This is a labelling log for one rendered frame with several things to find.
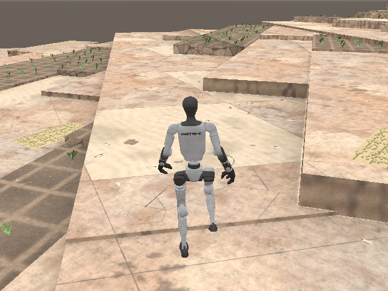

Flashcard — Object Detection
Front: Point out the robot right upper arm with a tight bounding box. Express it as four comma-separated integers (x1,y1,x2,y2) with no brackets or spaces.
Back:
204,122,223,156

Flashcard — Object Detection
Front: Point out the robot left upper arm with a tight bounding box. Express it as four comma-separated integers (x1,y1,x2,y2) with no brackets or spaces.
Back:
162,123,179,156

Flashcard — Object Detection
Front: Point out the robot right hand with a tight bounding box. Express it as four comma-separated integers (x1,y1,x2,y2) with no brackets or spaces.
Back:
221,168,235,184

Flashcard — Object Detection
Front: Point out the left robot forearm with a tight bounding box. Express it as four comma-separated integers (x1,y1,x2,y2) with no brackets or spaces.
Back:
159,147,168,166

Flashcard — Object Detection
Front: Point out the robot left hand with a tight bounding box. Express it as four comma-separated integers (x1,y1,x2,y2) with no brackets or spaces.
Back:
158,163,172,174

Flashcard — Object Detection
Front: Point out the right robot forearm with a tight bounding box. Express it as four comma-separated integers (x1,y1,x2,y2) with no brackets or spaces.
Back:
218,147,232,172

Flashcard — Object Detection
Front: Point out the robot right foot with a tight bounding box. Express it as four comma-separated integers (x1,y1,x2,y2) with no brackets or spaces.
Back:
209,223,218,232

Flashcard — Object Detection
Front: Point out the robot left shin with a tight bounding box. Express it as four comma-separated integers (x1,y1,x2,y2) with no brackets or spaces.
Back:
177,207,187,249

